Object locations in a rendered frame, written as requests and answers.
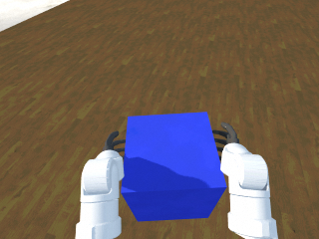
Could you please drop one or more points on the robot right hand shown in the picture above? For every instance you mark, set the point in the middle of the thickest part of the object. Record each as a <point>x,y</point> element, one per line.
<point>230,135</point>

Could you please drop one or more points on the left robot forearm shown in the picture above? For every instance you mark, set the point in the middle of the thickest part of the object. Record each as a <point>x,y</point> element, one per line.
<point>100,190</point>

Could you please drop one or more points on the carton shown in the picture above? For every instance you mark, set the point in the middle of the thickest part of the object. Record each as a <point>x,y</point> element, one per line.
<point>171,167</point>

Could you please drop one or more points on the right robot forearm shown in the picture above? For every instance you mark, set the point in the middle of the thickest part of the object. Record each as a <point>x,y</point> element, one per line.
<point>248,184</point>

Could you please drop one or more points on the robot left hand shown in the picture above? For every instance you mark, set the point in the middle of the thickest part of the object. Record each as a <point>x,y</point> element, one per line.
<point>109,143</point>

